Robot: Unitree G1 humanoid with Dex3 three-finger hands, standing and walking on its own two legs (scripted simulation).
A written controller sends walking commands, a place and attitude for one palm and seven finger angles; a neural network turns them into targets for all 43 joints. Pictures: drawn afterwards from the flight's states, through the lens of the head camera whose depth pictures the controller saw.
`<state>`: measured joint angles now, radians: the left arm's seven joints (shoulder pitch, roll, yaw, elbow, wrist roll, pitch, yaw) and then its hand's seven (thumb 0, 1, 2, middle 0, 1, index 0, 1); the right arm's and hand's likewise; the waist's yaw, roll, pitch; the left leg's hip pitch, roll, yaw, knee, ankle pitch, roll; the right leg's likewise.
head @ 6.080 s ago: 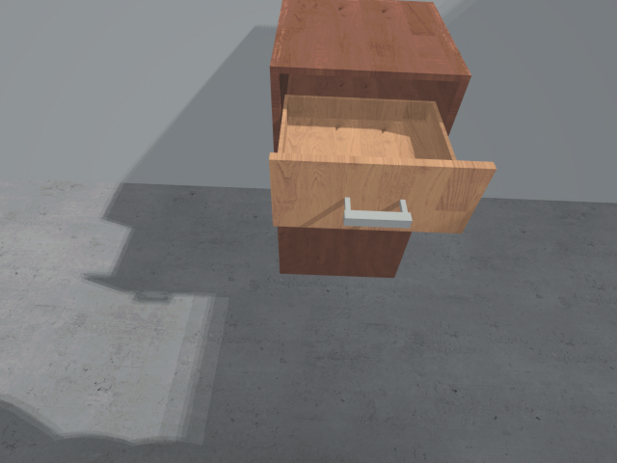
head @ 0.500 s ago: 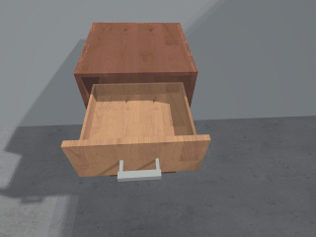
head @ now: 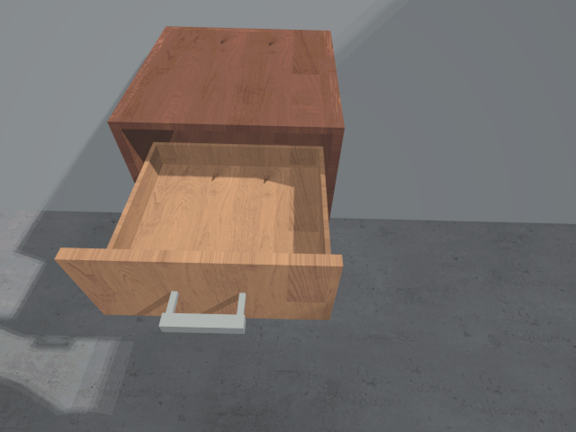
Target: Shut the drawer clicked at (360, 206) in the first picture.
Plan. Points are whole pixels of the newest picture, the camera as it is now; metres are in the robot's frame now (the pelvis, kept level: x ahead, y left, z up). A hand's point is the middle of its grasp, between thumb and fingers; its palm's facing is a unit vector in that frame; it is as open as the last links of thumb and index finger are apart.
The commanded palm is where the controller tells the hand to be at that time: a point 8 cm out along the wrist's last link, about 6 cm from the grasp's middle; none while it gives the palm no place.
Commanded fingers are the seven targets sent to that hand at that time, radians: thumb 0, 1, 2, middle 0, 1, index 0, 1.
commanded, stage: come to a stop and stand still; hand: left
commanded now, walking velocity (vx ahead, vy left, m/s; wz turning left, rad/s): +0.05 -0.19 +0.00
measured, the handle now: (205, 310) +0.30 +0.15 -0.03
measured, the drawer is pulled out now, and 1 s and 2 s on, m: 0.30 0.30 0.30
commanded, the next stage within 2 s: look again from close up in 1.02 s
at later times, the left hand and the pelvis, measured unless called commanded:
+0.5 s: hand out of the picture +0.07 +0.09 -0.18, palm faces +0.02 -0.97 -0.23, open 7.2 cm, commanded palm none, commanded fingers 0.00 0.90 0.90 -0.20 -0.30 -0.20 -0.30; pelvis +0.02 -0.10 -0.02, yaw +1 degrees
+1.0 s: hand out of the picture +0.05 +0.10 -0.17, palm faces +0.02 -0.98 -0.19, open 7.3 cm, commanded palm none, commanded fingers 0.00 0.90 0.90 -0.20 -0.30 -0.20 -0.30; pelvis +0.03 -0.09 +0.00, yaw +1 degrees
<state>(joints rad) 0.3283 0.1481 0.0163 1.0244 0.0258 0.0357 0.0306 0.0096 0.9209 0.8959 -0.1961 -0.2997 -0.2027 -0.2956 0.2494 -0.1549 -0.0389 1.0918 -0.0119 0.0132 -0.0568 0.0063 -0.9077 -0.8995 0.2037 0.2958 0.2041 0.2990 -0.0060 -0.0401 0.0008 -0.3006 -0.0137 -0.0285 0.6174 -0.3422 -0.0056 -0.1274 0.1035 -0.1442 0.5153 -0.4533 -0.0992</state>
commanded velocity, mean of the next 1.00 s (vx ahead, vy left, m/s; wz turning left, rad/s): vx -0.01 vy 0.05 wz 0.00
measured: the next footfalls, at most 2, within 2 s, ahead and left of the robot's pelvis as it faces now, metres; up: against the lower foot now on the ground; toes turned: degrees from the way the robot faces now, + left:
right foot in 0.30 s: +0.11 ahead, -0.28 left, +0.00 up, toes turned +7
